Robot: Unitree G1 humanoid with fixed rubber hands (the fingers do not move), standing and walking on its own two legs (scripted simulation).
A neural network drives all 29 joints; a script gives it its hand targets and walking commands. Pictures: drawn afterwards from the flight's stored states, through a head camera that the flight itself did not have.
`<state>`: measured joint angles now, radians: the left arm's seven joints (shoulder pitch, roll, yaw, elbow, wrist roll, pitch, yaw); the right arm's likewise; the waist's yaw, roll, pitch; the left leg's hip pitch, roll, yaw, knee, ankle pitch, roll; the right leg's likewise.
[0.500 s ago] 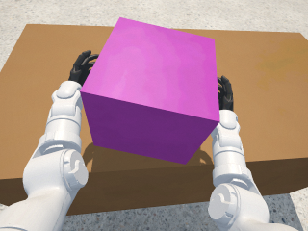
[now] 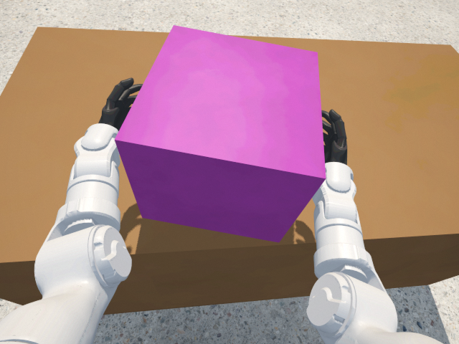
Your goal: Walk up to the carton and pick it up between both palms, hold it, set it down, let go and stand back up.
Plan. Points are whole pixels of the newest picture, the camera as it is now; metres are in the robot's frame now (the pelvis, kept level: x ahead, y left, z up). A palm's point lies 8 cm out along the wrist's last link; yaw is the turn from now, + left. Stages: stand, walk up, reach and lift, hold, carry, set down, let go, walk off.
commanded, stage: set down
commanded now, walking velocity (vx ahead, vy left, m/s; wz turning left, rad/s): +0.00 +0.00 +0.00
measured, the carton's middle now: (227, 136) +0.48 +0.00 +0.04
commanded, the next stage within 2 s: none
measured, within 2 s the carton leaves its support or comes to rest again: neither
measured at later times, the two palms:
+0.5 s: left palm (114, 126) +0.45 +0.20 +0.09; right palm (329, 163) +0.39 -0.18 +0.07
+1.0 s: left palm (86, 120) +0.45 +0.24 +0.10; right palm (361, 149) +0.40 -0.23 +0.11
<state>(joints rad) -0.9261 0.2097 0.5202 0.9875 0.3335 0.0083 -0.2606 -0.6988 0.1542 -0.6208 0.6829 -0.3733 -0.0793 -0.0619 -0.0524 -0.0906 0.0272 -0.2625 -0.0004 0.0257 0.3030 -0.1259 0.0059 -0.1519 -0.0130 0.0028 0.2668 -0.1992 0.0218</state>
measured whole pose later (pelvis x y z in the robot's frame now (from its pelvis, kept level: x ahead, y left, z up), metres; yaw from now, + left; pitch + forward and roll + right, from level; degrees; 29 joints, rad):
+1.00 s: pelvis -0.02 +0.01 -0.02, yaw +0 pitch +18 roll -3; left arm -1.10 0.50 -0.23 1.42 -0.43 -0.15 -0.09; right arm -0.95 -0.31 0.09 1.21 0.48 -0.10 -0.12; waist -0.13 -0.01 -0.23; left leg -0.71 0.03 0.00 0.58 -0.19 0.02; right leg -0.56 0.02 -0.02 0.47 -0.23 0.03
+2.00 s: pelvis -0.03 +0.00 +0.00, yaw +0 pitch +5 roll -2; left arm -1.07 0.60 -0.12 1.14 -0.37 0.20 -0.15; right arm -0.85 -0.31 0.08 0.84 0.46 0.22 -0.18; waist -0.13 -0.03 -0.09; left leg -0.36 0.02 0.01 0.40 -0.13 0.01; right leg -0.21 0.01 -0.01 0.30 -0.17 0.02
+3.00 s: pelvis -0.03 +0.01 +0.00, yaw -2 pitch -2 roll -1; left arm -0.51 0.53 0.07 0.51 -0.31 0.28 -0.15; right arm -0.32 -0.22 -0.03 0.29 0.37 0.29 -0.21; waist -0.03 -0.05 0.03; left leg -0.19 0.02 0.05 0.37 -0.14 0.02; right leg -0.08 0.00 0.03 0.30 -0.18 0.02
